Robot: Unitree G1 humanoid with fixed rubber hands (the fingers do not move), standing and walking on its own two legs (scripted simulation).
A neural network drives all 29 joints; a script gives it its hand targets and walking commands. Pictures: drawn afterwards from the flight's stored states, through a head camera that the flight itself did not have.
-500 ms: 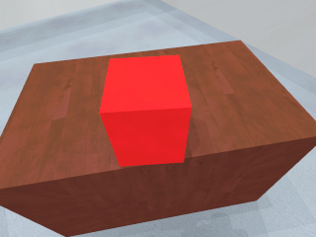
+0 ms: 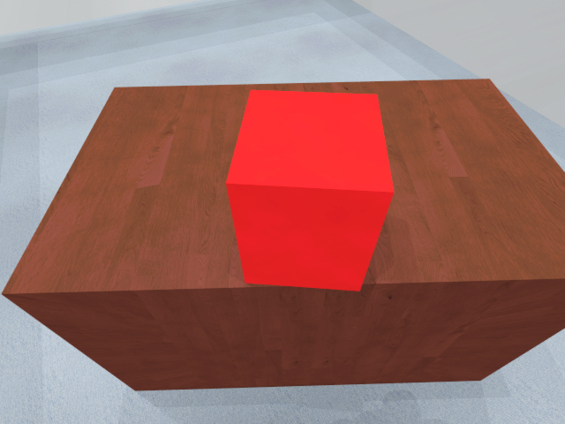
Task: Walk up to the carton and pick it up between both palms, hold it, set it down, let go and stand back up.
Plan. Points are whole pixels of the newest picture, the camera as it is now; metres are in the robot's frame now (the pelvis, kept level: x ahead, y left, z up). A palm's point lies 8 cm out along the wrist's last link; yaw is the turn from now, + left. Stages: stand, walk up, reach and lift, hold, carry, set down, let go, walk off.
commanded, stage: walk up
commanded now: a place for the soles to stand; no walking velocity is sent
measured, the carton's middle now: (307, 194) +0.46 -0.01 +0.05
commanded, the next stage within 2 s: stand in 1.20 s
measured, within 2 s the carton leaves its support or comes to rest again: neither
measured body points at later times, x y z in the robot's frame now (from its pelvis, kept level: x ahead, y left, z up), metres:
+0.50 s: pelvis -0.01 +0.00 -0.01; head +0.01 +0.02 +0.44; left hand +0.05 +0.28 -0.16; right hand +0.07 -0.26 -0.13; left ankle +0.01 +0.12 -0.73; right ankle +0.01 -0.09 -0.73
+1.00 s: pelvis +0.00 +0.00 +0.00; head +0.01 +0.01 +0.45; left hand +0.01 +0.26 -0.15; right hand +0.09 -0.24 -0.14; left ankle +0.01 +0.12 -0.73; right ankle +0.01 -0.09 -0.73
